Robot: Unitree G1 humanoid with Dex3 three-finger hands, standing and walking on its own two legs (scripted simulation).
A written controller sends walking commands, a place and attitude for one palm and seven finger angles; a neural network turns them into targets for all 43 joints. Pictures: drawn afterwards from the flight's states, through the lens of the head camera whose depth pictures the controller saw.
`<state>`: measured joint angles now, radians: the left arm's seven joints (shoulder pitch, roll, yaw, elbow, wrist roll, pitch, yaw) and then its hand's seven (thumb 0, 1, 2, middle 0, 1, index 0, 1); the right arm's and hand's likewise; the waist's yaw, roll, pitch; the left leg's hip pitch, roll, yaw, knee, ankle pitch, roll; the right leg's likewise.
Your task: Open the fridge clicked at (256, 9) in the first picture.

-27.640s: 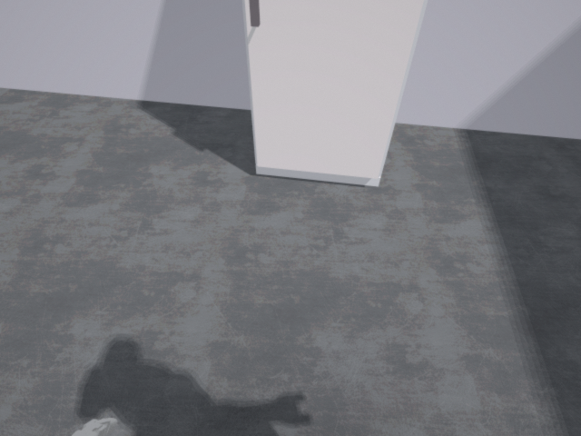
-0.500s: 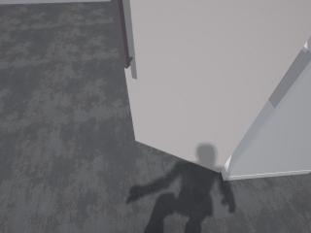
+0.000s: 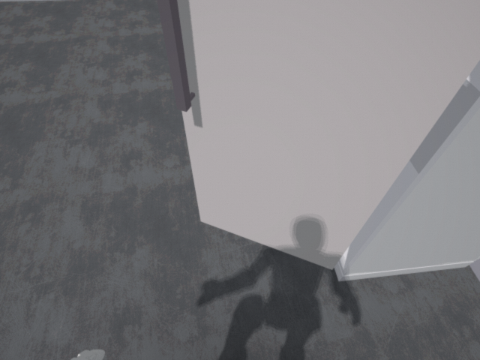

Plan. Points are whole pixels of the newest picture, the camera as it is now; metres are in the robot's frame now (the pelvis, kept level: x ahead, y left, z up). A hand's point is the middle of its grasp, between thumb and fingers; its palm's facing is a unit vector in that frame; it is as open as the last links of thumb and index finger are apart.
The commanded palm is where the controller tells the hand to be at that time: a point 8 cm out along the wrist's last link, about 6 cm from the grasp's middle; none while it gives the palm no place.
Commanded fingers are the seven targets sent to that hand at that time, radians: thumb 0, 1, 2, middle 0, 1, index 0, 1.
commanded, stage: look to check the result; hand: left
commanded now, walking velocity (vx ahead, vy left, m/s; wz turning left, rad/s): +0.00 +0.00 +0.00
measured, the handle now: (176, 19) +0.71 +0.17 +0.21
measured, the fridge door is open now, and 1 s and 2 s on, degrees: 62 62 62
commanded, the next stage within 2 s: stand and wait in 0.48 s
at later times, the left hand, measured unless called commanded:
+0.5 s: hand out of the picture +0.09 +0.25 -0.16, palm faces -0.04 -0.93 -0.37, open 7.4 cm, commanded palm none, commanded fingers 0.00 0.90 0.90 -0.20 -0.30 -0.20 -0.30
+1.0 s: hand out of the picture +0.10 +0.24 -0.16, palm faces -0.06 -0.93 -0.36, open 7.4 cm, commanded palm none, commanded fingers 0.00 0.90 0.90 -0.20 -0.30 -0.20 -0.30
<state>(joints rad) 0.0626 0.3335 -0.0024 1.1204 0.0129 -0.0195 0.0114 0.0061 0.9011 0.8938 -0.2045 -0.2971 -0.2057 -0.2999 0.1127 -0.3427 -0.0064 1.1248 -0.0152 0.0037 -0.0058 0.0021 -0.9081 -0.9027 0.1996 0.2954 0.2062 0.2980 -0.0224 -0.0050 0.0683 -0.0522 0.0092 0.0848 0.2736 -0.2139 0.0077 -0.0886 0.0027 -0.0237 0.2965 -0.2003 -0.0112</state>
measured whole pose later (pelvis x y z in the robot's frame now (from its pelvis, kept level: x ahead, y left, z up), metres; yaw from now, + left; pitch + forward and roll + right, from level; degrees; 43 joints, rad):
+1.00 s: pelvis +0.00 -0.01 +0.00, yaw -1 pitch +0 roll +0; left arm 0.08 0.35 0.00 1.13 0.01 -0.02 0.01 0.01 0.90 0.89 -0.20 -0.30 -0.21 -0.30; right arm 0.12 -0.34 -0.01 1.13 -0.01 0.00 -0.01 0.00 -0.91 -0.90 0.20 0.30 0.21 0.30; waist -0.02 0.00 0.07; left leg -0.03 0.03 0.09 0.25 -0.21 0.00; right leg -0.07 0.02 -0.02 0.27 -0.19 -0.02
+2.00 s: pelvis +0.00 -0.01 +0.00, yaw -1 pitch -1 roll +0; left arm 0.09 0.35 0.00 1.14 0.01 -0.02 0.01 0.01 0.90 0.89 -0.20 -0.30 -0.21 -0.30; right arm 0.12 -0.34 -0.01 1.14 -0.01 0.00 -0.01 0.00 -0.91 -0.90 0.20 0.30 0.21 0.30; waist -0.02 0.01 0.07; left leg -0.03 0.02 0.09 0.24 -0.20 0.00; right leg -0.06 0.02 -0.02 0.26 -0.17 -0.02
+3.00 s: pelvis -0.01 -0.01 +0.00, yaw +0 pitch -1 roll +0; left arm 0.08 0.35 0.00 1.14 0.01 -0.02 0.01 0.01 0.90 0.89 -0.20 -0.30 -0.20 -0.30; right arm 0.11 -0.34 0.00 1.14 -0.01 0.00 -0.01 0.00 -0.91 -0.90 0.20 0.30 0.21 0.30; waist -0.02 0.01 0.07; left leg -0.03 0.02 0.08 0.24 -0.19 0.00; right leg -0.07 0.01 -0.02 0.25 -0.17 -0.02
